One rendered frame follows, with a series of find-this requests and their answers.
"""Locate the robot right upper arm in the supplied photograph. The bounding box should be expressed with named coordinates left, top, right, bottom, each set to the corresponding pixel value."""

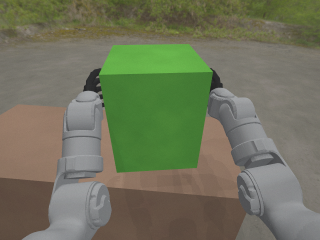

left=237, top=163, right=320, bottom=240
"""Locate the carton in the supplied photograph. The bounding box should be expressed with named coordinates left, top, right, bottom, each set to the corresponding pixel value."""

left=99, top=44, right=213, bottom=173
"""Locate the pedestal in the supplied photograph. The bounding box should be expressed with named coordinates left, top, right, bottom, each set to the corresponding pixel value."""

left=0, top=104, right=246, bottom=240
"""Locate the robot left upper arm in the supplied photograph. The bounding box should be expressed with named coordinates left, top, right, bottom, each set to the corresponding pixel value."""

left=22, top=181, right=112, bottom=240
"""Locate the robot right forearm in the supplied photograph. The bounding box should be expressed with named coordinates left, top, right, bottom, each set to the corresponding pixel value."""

left=207, top=87, right=303, bottom=202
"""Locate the robot right hand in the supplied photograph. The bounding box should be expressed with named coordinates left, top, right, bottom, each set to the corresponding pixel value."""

left=209, top=68, right=223, bottom=93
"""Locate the robot left forearm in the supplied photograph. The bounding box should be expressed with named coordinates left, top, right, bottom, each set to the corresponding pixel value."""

left=48, top=91, right=104, bottom=223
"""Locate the robot left hand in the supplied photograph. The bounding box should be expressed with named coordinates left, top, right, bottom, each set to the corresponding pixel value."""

left=83, top=68, right=105, bottom=107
